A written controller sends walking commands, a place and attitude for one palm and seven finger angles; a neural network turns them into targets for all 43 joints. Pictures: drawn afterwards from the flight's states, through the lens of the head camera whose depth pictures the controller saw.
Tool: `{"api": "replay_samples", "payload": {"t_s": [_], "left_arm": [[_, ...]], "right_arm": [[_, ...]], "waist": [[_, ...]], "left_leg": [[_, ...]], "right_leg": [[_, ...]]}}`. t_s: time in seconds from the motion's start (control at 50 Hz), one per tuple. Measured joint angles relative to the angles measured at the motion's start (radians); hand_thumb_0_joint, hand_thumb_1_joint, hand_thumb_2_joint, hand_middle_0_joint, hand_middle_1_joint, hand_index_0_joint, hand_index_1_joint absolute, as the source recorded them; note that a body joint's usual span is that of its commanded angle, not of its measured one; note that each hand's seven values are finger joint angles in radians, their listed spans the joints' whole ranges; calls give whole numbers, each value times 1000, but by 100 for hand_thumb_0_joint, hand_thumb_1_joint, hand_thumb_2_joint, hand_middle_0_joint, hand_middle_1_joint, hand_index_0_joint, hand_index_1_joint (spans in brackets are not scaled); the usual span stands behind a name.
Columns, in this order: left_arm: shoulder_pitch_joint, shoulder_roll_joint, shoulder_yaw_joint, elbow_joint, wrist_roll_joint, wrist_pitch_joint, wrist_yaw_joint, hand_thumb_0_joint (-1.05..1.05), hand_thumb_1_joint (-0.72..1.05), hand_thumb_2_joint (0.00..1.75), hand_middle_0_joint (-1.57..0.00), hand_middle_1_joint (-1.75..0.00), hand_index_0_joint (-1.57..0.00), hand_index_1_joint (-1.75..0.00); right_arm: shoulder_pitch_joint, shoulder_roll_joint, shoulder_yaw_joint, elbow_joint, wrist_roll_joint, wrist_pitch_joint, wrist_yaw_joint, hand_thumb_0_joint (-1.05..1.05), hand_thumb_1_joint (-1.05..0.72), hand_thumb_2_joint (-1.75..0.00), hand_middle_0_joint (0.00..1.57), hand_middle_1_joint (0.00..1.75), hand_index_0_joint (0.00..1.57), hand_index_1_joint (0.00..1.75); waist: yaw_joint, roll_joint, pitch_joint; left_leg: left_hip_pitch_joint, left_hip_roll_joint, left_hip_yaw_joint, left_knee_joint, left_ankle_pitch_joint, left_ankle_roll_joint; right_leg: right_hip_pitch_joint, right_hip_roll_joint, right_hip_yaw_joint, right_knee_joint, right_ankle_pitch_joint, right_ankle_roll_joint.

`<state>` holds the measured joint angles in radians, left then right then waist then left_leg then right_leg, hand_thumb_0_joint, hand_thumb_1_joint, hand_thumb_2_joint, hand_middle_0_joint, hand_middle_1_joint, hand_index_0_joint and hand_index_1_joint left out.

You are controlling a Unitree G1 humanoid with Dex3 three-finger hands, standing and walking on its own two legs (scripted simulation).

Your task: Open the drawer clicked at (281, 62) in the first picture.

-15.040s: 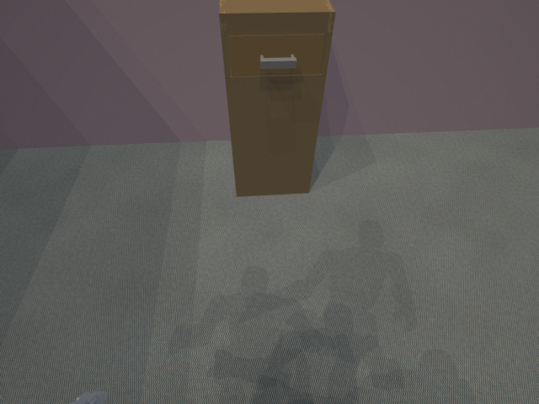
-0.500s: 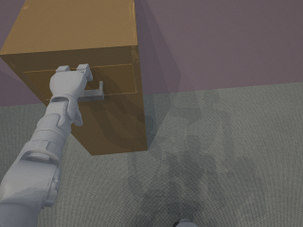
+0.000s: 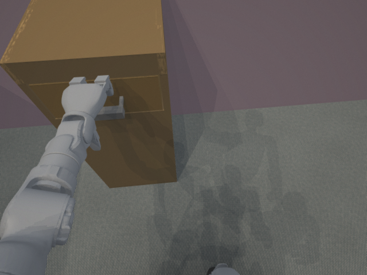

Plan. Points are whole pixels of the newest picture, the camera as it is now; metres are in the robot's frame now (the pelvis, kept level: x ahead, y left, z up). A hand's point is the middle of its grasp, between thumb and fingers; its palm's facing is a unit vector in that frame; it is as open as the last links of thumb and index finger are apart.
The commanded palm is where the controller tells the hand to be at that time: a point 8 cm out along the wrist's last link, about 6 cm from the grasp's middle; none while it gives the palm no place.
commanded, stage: lower the fingers behind the handle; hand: left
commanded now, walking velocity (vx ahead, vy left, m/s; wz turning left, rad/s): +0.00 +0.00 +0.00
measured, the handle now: (101, 107) +0.55 +0.21 -0.02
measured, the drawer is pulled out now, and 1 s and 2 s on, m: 0.00 0.00 0.00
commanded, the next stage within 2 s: close the thumb around the handle in 1.52 s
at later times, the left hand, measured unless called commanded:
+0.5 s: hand (98, 121) +0.49 +0.20 +0.00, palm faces -0.06 -0.01 -1.00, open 13.8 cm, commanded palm +0.47 +0.21 +0.05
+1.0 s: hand (103, 128) +0.49 +0.20 -0.04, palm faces -0.07 -0.02 -1.00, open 13.8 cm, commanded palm +0.47 +0.20 +0.02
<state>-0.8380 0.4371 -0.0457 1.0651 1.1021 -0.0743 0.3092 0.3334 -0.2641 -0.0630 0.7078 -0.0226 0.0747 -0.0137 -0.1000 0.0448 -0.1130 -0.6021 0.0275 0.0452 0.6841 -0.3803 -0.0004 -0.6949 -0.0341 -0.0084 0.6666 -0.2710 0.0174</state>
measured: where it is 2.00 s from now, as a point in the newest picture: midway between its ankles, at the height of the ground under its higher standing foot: outside the picture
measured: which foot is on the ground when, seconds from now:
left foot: down 0.00-1.00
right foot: down 0.00-1.00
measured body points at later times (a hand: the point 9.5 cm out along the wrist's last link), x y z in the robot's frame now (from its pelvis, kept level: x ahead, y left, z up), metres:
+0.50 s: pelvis -0.01 +0.01 -0.01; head +0.11 -0.01 +0.42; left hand +0.48 +0.20 +0.05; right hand -0.01 -0.27 -0.15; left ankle -0.04 +0.12 -0.72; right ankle +0.02 -0.13 -0.72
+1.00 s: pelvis -0.01 +0.01 -0.03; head +0.12 +0.00 +0.40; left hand +0.49 +0.20 +0.02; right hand -0.01 -0.27 -0.16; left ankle -0.04 +0.12 -0.72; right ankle +0.02 -0.13 -0.72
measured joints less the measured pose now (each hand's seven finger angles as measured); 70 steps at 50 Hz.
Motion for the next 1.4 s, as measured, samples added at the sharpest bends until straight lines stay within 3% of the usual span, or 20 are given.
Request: {"api": "replay_samples", "payload": {"t_s": [0.12,0.3,0.44,1.12,1.4], "left_arm": [[0,6,11,27,11,16,38,0,-49,30,-32,-120,-32,-120],[-22,4,-4,50,9,19,49,0,-48,30,-32,-120,-32,-120],[-27,1,23,64,16,22,70,0,-48,30,-32,-120,-32,-120],[-48,4,23,89,32,47,127,0,-48,30,-31,-120,-32,-120],[-59,19,23,88,17,48,92,0,-48,30,-30,-120,-31,-120]], "right_arm": [[0,-1,1,12,-4,-4,6,0,-91,-90,20,29,21,30],[15,2,-6,33,-13,-9,10,0,-91,-90,20,29,21,30],[16,2,-1,37,-20,-6,18,0,-91,-90,20,29,21,30],[1,7,3,43,-35,-21,32,0,-91,-90,20,29,21,30],[9,7,12,32,-28,-27,24,0,-91,-90,20,29,21,30]], "waist": [[-9,-4,2],[-18,0,-4],[-31,2,-16],[-45,9,-40],[-48,12,-37]], "left_leg": [[-35,0,-1,26,-7,1],[-84,-1,-9,63,-18,3],[-118,2,-1,94,-33,6],[-297,6,-18,260,-99,7],[-308,7,-15,272,-101,8]], "right_leg": [[-33,0,0,22,-4,0],[-74,-3,-6,46,-11,2],[-111,0,3,74,-20,5],[-280,0,-6,224,-78,6],[-293,2,-2,235,-78,6]]}}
